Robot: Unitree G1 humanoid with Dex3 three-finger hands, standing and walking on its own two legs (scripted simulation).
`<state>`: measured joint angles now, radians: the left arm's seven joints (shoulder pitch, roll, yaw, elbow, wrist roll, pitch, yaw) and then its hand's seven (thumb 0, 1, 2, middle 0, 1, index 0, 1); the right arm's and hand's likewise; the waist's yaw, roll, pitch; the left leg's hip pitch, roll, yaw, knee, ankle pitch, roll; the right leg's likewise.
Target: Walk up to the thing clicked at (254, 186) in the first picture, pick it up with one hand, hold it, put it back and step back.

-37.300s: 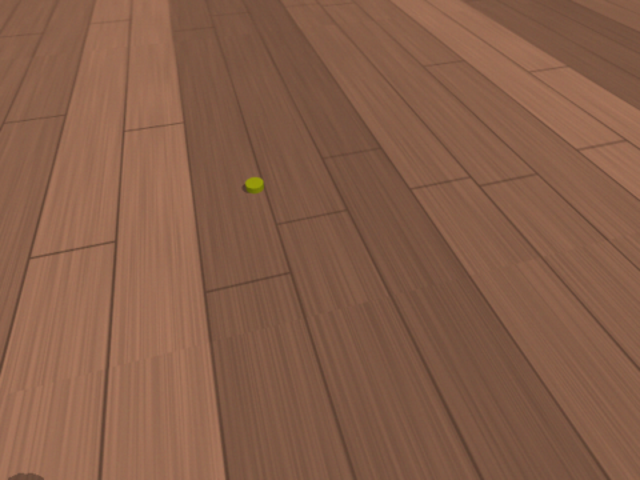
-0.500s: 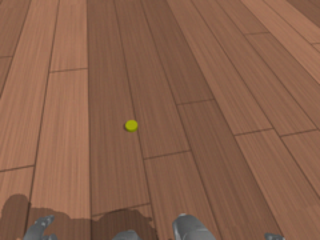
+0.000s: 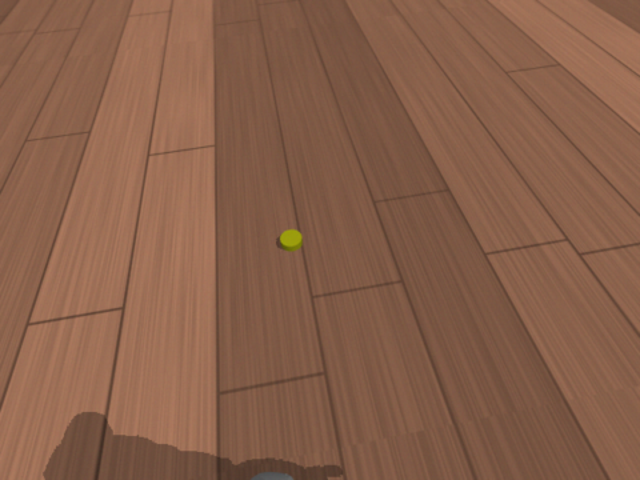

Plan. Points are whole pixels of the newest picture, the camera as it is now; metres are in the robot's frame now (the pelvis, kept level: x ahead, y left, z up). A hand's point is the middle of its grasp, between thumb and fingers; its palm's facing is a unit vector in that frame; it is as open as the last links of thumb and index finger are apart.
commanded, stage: step back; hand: left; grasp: from above
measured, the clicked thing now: (291, 240) +1.05 +0.20 -0.75
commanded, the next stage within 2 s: stand in 0.92 s
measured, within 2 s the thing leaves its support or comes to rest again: neither
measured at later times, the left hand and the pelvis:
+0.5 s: hand out of the picture +0.04 +0.26 -0.13, palm faces +0.06 -0.92 -0.38, open 7.4 cm; pelvis +0.00 +0.00 +0.01, yaw +2 degrees
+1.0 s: hand out of the picture +0.12 +0.28 -0.14, palm faces +0.01 -0.93 -0.35, open 7.4 cm; pelvis +0.04 +0.02 +0.02, yaw +0 degrees
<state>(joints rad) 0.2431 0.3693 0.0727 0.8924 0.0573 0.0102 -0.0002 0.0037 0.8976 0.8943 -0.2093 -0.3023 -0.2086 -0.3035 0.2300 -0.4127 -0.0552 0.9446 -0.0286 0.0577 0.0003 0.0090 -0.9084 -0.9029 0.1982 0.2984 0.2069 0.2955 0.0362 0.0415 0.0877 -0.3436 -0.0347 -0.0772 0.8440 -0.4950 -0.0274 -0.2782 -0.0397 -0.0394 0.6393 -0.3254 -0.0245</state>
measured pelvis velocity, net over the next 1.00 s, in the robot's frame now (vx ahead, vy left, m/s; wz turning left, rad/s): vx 0.04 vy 0.02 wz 0.00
